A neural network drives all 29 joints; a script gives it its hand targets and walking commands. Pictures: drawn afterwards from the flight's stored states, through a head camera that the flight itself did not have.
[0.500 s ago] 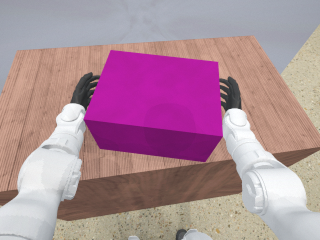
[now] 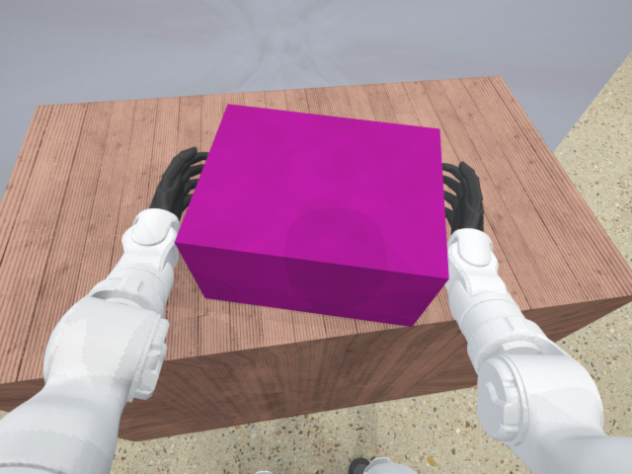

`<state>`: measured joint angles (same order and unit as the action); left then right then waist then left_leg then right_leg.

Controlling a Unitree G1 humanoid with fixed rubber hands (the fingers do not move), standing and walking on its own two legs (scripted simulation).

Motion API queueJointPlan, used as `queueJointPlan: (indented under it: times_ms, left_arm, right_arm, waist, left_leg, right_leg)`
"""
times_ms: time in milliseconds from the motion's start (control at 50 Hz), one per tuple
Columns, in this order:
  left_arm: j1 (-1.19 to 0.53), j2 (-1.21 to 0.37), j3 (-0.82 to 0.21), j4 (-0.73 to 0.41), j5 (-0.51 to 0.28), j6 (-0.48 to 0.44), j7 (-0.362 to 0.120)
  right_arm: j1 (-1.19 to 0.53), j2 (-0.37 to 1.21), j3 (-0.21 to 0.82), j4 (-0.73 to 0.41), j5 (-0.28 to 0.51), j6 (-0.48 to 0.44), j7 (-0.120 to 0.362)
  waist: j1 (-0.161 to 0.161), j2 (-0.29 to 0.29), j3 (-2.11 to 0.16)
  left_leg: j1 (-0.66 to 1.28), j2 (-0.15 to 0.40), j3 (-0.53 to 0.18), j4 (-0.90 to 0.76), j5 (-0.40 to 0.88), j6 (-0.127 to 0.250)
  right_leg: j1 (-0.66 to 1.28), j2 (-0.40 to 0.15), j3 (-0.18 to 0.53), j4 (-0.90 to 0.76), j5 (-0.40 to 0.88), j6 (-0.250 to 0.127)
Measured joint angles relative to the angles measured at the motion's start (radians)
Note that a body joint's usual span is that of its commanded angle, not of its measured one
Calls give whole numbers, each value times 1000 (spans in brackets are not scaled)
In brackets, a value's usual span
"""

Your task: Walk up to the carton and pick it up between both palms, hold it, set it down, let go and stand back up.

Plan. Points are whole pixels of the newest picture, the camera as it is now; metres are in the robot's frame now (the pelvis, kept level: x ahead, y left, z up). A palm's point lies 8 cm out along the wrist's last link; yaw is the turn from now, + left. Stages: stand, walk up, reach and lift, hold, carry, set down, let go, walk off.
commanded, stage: reach and lift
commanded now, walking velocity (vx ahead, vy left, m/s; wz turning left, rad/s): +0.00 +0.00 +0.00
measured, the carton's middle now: (319, 215) +0.44 -0.02 +0.03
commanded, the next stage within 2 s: none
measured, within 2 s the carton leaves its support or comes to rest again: leaves its support in 0.18 s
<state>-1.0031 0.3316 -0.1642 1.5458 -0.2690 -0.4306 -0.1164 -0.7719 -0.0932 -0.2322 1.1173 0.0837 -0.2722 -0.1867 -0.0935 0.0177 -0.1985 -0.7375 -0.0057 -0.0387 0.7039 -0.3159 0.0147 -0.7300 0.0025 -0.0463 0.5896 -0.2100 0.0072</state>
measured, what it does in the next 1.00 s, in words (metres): stands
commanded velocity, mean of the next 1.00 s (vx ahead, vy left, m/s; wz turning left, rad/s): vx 0.00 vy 0.00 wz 0.00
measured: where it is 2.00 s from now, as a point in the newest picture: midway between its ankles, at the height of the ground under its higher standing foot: outside the picture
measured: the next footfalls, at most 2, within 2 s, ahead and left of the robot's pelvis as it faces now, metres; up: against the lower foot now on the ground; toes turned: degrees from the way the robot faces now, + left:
none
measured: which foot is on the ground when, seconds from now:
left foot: down 0.00-1.00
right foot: down 0.00-1.00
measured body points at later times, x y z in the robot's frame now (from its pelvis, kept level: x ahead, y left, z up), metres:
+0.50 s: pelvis +0.00 -0.01 +0.01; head +0.05 +0.00 +0.46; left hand +0.46 +0.16 +0.09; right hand +0.39 -0.23 +0.07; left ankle +0.00 +0.10 -0.72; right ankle +0.03 -0.13 -0.72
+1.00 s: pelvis -0.01 -0.02 +0.02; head -0.02 -0.03 +0.47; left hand +0.41 +0.17 +0.14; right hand +0.38 -0.22 +0.12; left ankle +0.00 +0.10 -0.72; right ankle +0.03 -0.13 -0.72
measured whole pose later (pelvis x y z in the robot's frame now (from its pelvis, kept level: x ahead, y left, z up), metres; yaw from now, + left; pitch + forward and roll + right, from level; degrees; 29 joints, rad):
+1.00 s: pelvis -0.01 -0.02 +0.02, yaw +1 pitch +7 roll -1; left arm -0.75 0.31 -0.13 1.05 -0.27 -0.04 -0.04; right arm -0.60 -0.12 -0.17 0.76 0.12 0.11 -0.19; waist -0.03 0.04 -0.18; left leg -0.40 -0.01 -0.04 0.50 -0.24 0.00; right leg -0.42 0.00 -0.05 0.45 -0.17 0.00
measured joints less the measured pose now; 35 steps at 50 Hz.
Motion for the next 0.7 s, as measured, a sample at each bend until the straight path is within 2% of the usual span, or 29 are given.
queueJointPlan:
  times_ms: [300,580,700]
  left_arm:
    - [118,-19,0,-196,0,76,31]
    - [161,-19,0,-300,0,151,46]
    - [190,-19,0,-363,0,203,58]
  right_arm:
    - [130,0,27,-174,27,73,-3]
    - [171,-2,33,-283,31,167,-9]
    - [188,-7,37,-337,38,225,-9]
  waist:
    - [0,22,-9]
    - [0,24,-23]
    - [11,24,-23]
  left_leg:
    - [60,0,-1,-39,8,-2]
    - [148,0,-2,-94,31,-5]
    - [205,0,-2,-127,44,-6]
  right_leg:
    - [57,0,0,-32,4,0]
    - [138,0,0,-72,19,0]
    - [193,0,0,-99,28,0]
